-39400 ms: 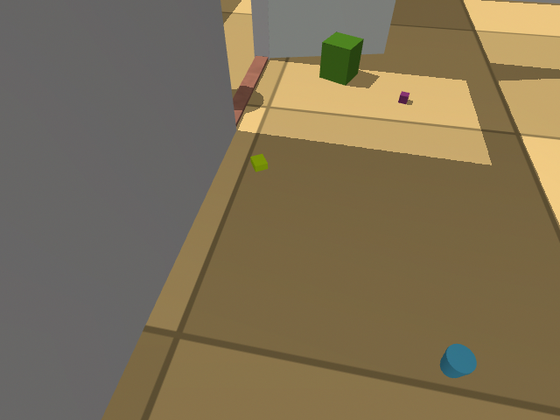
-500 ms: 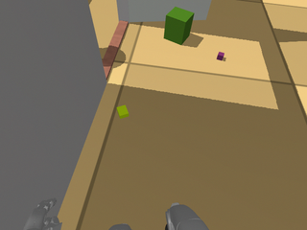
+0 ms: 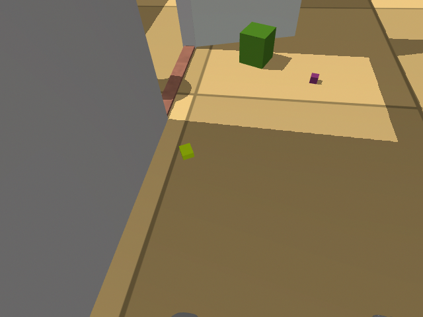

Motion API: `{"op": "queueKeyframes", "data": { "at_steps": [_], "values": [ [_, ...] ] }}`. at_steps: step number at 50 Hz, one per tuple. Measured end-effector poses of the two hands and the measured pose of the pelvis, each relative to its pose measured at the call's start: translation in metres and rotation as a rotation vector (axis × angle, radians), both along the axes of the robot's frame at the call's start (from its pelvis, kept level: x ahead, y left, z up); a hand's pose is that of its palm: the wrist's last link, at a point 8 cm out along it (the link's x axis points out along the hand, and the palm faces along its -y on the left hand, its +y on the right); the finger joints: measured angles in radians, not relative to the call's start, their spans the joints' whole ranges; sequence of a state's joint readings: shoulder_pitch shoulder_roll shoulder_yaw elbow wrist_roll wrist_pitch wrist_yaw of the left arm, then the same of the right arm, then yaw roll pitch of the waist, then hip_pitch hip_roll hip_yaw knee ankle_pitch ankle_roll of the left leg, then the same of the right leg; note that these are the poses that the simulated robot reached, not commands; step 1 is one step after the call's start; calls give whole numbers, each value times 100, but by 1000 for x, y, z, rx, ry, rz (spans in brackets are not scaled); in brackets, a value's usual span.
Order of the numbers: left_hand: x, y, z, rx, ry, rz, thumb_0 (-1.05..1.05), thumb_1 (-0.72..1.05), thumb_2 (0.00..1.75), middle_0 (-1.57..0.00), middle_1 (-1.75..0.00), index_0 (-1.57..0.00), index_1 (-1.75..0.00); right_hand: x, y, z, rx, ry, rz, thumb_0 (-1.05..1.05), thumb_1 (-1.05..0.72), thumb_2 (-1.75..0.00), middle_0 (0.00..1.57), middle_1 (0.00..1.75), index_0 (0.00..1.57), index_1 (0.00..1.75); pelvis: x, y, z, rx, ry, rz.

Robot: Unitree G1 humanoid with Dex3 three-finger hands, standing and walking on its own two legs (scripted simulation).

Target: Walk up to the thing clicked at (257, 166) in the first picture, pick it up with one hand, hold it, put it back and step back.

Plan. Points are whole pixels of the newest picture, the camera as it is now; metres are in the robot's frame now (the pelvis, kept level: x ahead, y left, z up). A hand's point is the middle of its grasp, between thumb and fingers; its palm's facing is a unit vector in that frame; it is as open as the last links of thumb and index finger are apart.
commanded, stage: step back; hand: left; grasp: from above
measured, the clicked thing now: (186, 151) +1.08 +0.24 -0.74
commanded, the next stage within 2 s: stand in 0.96 s
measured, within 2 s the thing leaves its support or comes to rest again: neither
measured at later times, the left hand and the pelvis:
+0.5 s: hand out of the picture +0.03 +0.26 -0.14, palm faces +0.08 -0.93 -0.37, open 7.4 cm; pelvis -0.01 +0.00 +0.01, yaw +3 degrees
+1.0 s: hand out of the picture +0.11 +0.30 -0.14, palm faces +0.03 -0.94 -0.35, open 7.4 cm; pelvis +0.03 +0.03 +0.01, yaw +2 degrees
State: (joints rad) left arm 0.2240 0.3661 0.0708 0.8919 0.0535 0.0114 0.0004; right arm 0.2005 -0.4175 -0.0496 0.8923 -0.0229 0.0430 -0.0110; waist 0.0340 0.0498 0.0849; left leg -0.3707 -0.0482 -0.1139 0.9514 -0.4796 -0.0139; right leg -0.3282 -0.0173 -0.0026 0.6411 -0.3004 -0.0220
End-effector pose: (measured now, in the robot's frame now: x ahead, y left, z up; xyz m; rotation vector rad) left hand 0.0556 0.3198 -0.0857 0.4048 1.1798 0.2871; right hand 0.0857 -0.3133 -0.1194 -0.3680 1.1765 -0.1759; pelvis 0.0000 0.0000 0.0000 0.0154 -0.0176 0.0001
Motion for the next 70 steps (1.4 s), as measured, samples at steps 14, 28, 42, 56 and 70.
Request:
{"op": "queueKeyframes", "data": {
  "at_steps": [14,28,42,56,70],
  "values": [
    [-37,5,-15,-71,11,42,0,90,90,-20,-30,-20,-30,-49,19,10,30,19,-5,1,-90,-90,20,30,21,31,-17,1,4,5,-30,21],
    [-29,-4,-13,-86,-16,71,0,90,90,-20,-31,-21,-30,3,11,12,-4,3,47,1,-90,-90,20,30,20,30,-1,9,6,-17,-25,57],
    [28,27,-27,-105,-2,47,0,90,90,-20,-30,-20,-30,37,61,15,23,-9,23,1,-90,-90,20,30,21,30,26,32,6,-28,-13,32],
    [52,8,-11,-117,-9,6,0,90,90,-20,-30,-20,-30,67,57,22,53,-69,19,1,-90,-90,20,30,21,30,31,29,17,-17,-19,31],
    [38,-3,-9,-121,22,9,0,90,90,-20,-30,-20,-30,27,36,21,38,19,-21,1,-90,-90,20,30,20,30,26,18,22,-15,-27,34]
  ]
}}
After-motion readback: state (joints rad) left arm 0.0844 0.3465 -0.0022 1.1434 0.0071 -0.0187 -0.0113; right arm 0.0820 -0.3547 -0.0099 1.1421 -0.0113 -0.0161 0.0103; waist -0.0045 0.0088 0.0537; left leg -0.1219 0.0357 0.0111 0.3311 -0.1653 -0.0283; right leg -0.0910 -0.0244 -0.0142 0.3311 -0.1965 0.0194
